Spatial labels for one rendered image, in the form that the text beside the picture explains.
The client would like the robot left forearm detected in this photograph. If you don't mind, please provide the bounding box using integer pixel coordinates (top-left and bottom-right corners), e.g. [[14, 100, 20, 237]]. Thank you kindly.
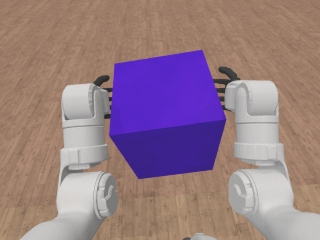
[[56, 83, 110, 211]]

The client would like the robot left hand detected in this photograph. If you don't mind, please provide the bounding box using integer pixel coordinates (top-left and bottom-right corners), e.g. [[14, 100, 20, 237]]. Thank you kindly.
[[93, 75, 113, 119]]

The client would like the robot right hand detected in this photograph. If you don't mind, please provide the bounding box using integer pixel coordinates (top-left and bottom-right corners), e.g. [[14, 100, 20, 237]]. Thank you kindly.
[[213, 66, 240, 112]]

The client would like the robot right forearm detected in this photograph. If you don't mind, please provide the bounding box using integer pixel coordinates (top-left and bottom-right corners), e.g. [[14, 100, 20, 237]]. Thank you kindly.
[[224, 80, 294, 203]]

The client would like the robot right upper arm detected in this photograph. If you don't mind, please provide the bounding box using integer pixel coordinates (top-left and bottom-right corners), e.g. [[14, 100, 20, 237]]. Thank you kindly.
[[228, 168, 320, 240]]

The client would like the right robot shin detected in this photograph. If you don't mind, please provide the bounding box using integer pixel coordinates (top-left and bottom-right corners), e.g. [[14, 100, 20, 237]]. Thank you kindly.
[[191, 233, 204, 239]]

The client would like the carton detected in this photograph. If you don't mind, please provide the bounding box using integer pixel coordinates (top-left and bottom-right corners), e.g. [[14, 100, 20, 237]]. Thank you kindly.
[[109, 50, 227, 179]]

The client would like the robot left upper arm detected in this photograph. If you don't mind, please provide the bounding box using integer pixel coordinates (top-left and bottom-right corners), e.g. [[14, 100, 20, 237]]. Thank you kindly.
[[20, 171, 119, 240]]

